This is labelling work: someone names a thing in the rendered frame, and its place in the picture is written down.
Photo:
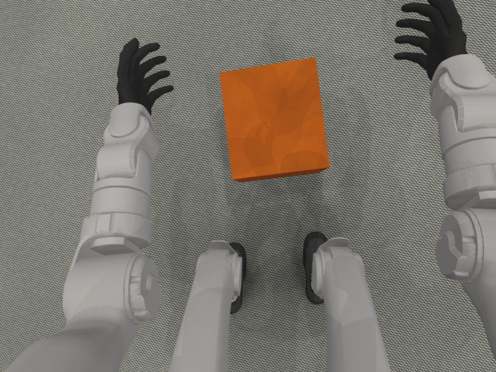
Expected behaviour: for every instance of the right robot hand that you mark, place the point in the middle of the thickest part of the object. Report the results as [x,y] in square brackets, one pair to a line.
[446,37]

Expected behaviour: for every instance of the left robot foot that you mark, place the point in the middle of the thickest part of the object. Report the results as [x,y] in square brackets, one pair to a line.
[236,305]

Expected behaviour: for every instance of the left robot hand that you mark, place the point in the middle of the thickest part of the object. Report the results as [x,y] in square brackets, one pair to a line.
[132,86]

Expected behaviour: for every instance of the robot left shin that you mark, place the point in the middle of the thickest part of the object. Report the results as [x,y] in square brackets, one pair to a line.
[217,244]

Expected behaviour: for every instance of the left robot forearm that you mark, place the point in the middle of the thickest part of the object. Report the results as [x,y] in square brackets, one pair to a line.
[120,207]

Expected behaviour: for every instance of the carton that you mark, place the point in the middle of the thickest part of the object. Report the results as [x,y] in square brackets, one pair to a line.
[274,121]

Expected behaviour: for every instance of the right robot upper arm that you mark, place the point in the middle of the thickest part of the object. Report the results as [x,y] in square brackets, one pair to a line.
[466,251]

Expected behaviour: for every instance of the right robot forearm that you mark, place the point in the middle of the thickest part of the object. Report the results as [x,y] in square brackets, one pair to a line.
[463,97]

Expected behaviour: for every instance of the left robot upper arm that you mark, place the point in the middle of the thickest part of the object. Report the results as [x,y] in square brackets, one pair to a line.
[106,300]

